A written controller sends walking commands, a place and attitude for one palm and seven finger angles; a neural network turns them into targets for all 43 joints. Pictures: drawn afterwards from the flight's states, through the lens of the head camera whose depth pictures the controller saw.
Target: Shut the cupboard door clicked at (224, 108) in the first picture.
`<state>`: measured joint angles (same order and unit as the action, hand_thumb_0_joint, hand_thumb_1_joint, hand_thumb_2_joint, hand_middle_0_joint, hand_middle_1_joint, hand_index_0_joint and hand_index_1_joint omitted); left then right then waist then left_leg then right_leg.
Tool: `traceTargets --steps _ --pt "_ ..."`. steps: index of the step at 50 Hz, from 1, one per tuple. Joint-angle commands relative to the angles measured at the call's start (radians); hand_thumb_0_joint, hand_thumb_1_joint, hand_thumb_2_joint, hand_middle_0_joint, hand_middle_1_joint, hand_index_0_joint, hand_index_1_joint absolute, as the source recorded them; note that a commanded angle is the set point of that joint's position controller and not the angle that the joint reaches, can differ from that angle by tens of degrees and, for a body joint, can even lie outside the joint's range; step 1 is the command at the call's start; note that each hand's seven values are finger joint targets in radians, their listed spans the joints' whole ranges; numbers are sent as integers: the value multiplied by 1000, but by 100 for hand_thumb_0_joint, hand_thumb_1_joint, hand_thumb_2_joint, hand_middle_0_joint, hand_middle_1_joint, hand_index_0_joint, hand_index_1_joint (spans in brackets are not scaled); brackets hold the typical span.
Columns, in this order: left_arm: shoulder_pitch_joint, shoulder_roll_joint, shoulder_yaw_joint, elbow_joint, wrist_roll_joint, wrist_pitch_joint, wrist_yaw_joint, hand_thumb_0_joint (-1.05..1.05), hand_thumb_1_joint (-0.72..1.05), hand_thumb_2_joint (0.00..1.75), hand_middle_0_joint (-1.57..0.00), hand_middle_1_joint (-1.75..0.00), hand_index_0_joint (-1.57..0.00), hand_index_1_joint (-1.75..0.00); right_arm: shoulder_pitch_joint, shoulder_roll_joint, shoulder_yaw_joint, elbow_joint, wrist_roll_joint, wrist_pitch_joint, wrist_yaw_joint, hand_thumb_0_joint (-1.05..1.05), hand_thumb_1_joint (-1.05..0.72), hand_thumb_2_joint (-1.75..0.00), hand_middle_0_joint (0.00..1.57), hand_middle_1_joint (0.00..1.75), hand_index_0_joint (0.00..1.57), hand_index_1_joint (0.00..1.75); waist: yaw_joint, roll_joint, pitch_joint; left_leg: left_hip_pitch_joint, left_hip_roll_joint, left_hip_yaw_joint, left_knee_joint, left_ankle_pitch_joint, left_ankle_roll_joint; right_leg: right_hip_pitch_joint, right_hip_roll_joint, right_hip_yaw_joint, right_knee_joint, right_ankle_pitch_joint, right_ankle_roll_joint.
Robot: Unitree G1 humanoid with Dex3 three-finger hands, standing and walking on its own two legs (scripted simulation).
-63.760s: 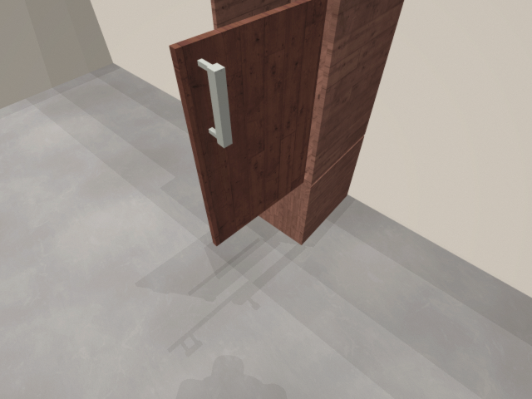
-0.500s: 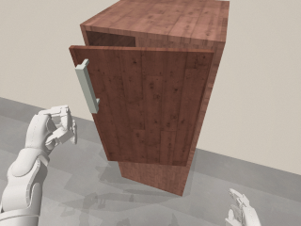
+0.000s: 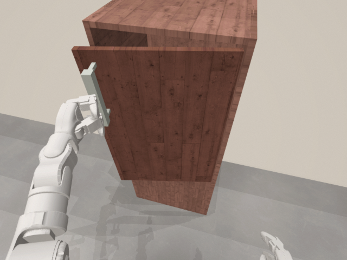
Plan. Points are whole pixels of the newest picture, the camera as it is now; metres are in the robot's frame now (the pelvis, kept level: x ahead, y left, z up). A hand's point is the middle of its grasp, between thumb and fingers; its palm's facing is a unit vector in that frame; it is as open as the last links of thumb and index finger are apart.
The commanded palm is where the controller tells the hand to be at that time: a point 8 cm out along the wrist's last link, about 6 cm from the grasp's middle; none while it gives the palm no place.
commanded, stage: bring the fist close to the handle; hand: left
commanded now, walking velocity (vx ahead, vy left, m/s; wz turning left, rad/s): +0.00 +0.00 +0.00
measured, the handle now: (99, 95) +0.47 +0.21 +0.14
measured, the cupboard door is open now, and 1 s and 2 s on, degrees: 13 6 0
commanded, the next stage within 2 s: push the door shut along its arc in 0.30 s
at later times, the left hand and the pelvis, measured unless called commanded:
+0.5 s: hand (98, 123) +0.36 +0.18 +0.15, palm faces +0.04 -1.00 -0.03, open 3.1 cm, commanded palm +0.35 +0.24 +0.15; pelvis -0.01 -0.01 +0.00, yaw +1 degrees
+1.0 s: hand (110, 101) +0.44 +0.18 +0.15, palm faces -0.10 -1.00 -0.01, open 3.1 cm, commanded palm +0.43 +0.23 +0.15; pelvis +0.00 -0.02 -0.01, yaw +0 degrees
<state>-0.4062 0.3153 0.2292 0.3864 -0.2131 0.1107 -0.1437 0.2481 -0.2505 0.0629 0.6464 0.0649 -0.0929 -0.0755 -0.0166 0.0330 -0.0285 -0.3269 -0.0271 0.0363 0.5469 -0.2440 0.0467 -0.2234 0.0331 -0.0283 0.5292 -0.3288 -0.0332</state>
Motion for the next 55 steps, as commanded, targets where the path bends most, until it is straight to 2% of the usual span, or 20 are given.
traceTargets --steps 1,5,8,11,13,15,17,20,22,25,27,31,32,35,38,40,45,47,50,55 --pt "-351 178 55 -279 -19 -142 -20 0 90 90 -130 -150 -130 -150 -85 -132 -66 -154 -4 -65 -5 0 -90 -90 20 30 20 30 27 31 -341 318 40 -81 -32 338 -16 -44 -11 2 -49 351 2" --pt "-252 204 95 -227 -26 -120 -26 0 90 90 -130 -150 -130 -150 -81 -141 -70 -154 2 -56 0 0 -90 -90 20 30 20 30 36 -19 -254 246 36 -70 -45 291 -10 -39 -11 2 -63 350 6" --pt "-281 217 95 -240 -26 -94 -24 0 90 90 -130 -150 -130 -150 -95 -144 -71 -160 7 -47 -4 0 -90 -90 20 30 20 30 26 -15 -208 223 33 -62 -57 218 -5 -55 -15 9 -81 297 11" --pt "-382 173 38 -289 -25 -103 -22 0 90 90 -130 -150 -130 -150 -105 -137 -67 -160 8 -51 -11 0 -90 -90 20 30 20 30 3 25 -201 251 33 -75 -65 164 -5 -92 -10 10 -94 227 8" --pt "-391 192 46 -313 -26 -125 -15 0 90 90 -130 -150 -130 -150 -108 -138 -67 -157 6 -54 -17 0 -90 -90 20 30 20 30 2 38 -224 270 34 -77 -64 157 -4 -84 -11 14 -97 212 6" --pt "-423 187 38 -304 -28 -143 -18 0 90 90 -130 -150 -130 -150 -101 -138 -64 -147 3 -60 -20 0 -90 -90 20 30 20 30 -6 20 -248 281 32 -82 -60 159 -4 -83 -9 13 -94 218 6" --pt "-368 231 79 -252 -30 -147 -20 0 90 90 -130 -150 -130 -150 -90 -147 -66 -137 0 -57 -21 0 -90 -90 20 30 20 30 4 -9 -249 265 31 -76 -56 166 -3 -64 -12 16 -94 233 9" --pt "-382 177 33 -188 -29 -127 -34 0 90 90 -130 -150 -130 -150 -105 -139 -59 -138 8 -53 -18 0 -90 -90 20 30 20 30 -4 -6 -218 238 25 -70 -60 140 -4 -82 -18 16 -95 228 12" --pt "-384 217 59 -112 -28 -106 -42 0 90 90 -130 -150 -130 -150 -94 -150 -60 -131 9 -45 -19 0 -90 -90 20 30 20 30 -9 -52 -176 208 24 -70 -59 102 0 -97 -20 21 -110 197 19" --pt "-516 259 67 -51 -28 -104 -63 0 90 90 -130 -150 -130 -150 -96 -152 -53 -127 11 -38 -25 0 -90 -90 20 30 20 30 -28 -51 -149 171 19 -69 -51 58 4 -126 -27 41 -117 158 23" --pt "-587 314 86 -25 -23 -133 -72 0 90 90 -130 -150 -130 -150 -84 -160 -53 -120 8 -33 -27 0 -90 -90 20 30 20 30 -34 -36 -171 165 20 -68 -42 48 4 -123 -33 51 -116 135 23" --pt "-733 290 41 20 -28 -214 -112 0 90 90 -130 -150 -130 -150 -64 -153 -51 -111 5 -51 -26 0 -90 -90 20 30 20 30 -49 39 -260 194 14 -78 -16 82 1 -123 -29 49 -82 176 13" --pt "-726 329 68 46 -28 -230 -120 0 90 90 -130 -150 -130 -150 -46 -163 -58 -102 3 -51 -26 0 -90 -90 20 30 20 30 -49 22 -291 198 16 -75 -2 105 4 -110 -29 52 -74 203 15" --pt "-740 318 52 175 -32 -238 -162 0 90 90 -130 -150 -130 -150 -20 -169 -60 -89 6 -51 -23 0 -90 -90 20 30 20 30 -58 -2 -295 159 11 -73 11 122 6 -113 -32 54 -54 256 21" --pt "-682 373 111 260 -37 -233 -188 0 90 90 -130 -150 -130 -150 13 -185 -70 -88 5 -43 -15 0 -90 -90 20 30 20 30 -34 -48 -321 119 10 -69 23 168 9 -73 -37 56 -31 347 27" --pt "-709 355 89 235 -38 -243 -207 0 90 90 -130 -150 -130 -150 19 -186 -77 -99 7 -42 -11 0 -90 -90 20 30 20 30 -32 -20 -361 138 6 -65 29 203 9 -62 -36 52 -16 396 25" --pt "-786 383 97 294 -36 -270 -230 0 90 90 -130 -150 -130 -150 63 -199 -86 -82 7 -30 -11 0 -90 -90 20 30 20 30 -65 -64 -307 113 11 -63 43 195 15 -116 -27 53 -19 398 33" --pt "-802 406 110 296 -36 -285 -235 0 90 90 -130 -150 -130 -150 77 -205 -90 -82 4 -27 -10 0 -90 -90 20 30 20 30 -61 -56 -332 121 10 -60 52 215 18 -106 -27 53 -9 414 32" --pt "-849 394 91 310 -22 -297 -249 0 90 90 -130 -150 -130 -150 85 -201 -93 -75 4 -23 -9 0 -90 -90 20 30 20 30 -70 36 -368 162 11 -66 60 239 12 -141 -23 50 0 410 25" --pt "-836 418 114 339 -26 -305 -276 0 90 90 -130 -150 -130 -150 105 -210 -97 -74 1 -15 -7 0 -90 -90 20 30 20 30 -66 21 -410 192 17 -76 71 307 10 -137 -15 37 15 454 18"
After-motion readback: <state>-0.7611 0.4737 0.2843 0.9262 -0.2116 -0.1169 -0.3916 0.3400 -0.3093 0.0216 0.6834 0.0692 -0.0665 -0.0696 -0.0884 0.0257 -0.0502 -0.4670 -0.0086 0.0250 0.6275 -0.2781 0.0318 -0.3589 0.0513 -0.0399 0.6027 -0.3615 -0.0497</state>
